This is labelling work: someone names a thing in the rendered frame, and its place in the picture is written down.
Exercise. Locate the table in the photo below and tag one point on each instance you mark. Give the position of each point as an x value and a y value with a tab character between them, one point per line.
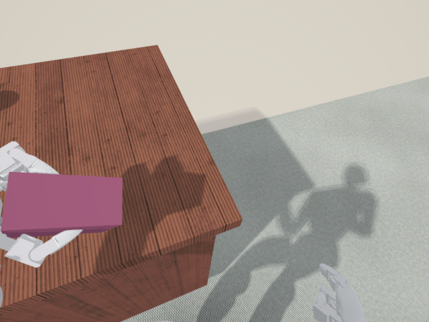
114	114

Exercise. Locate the robot left hand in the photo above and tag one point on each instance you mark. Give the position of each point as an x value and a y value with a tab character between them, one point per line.
27	249

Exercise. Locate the sponge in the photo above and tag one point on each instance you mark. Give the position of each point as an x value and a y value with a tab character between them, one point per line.
47	204

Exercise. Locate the robot right hand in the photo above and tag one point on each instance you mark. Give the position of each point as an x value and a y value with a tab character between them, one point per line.
344	306

